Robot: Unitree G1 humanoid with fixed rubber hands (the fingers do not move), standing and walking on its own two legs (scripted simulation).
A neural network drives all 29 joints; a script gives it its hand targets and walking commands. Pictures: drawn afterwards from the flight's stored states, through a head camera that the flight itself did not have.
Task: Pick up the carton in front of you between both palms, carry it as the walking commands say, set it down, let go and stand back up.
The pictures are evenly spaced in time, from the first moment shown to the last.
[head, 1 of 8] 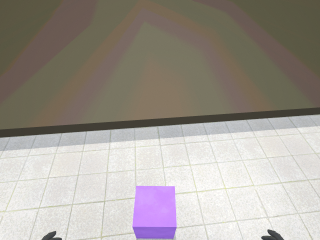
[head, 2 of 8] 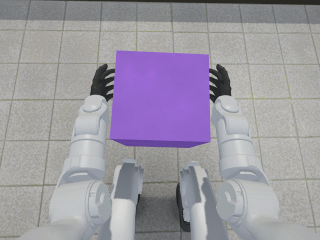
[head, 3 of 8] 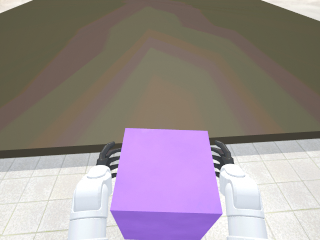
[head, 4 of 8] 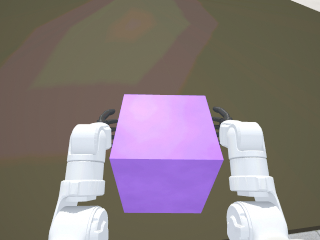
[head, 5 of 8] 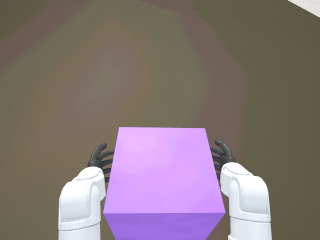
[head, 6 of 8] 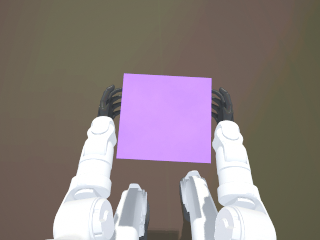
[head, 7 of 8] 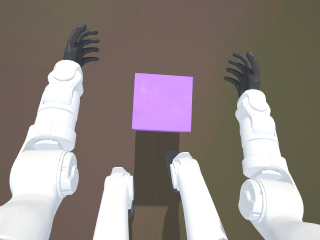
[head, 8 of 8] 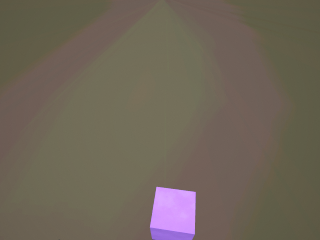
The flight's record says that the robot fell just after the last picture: no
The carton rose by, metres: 0.85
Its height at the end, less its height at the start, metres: +0.10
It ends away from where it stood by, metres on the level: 3.01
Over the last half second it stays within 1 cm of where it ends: yes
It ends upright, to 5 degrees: yes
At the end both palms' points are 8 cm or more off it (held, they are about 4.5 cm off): yes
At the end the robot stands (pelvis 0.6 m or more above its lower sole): yes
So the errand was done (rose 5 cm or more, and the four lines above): yes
